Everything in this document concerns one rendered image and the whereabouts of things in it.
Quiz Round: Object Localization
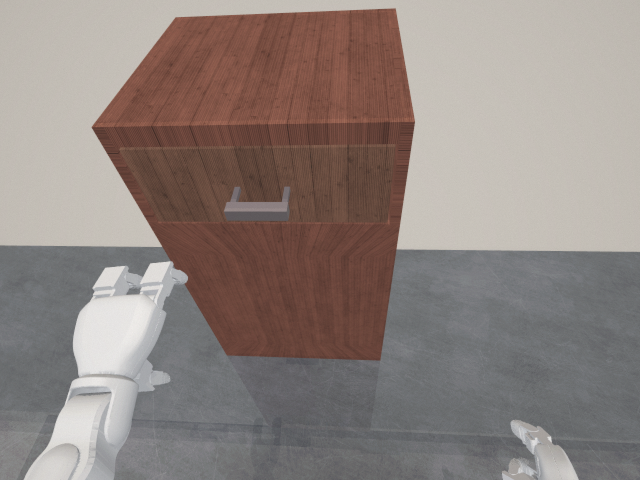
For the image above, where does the right robot hand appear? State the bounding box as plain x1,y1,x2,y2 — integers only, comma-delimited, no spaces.
502,420,579,480

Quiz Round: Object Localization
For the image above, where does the drawer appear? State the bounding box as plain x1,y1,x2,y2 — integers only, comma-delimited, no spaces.
119,144,396,223

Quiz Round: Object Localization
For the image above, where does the cabinet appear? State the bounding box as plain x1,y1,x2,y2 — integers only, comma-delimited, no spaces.
92,8,415,361

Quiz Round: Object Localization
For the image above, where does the left robot hand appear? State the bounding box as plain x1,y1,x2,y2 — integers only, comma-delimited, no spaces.
73,261,188,392

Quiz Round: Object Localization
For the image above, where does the robot left forearm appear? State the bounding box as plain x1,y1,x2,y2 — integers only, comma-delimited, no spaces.
24,374,139,480

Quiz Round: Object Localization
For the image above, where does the handle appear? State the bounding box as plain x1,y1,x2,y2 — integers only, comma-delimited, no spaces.
224,187,291,221

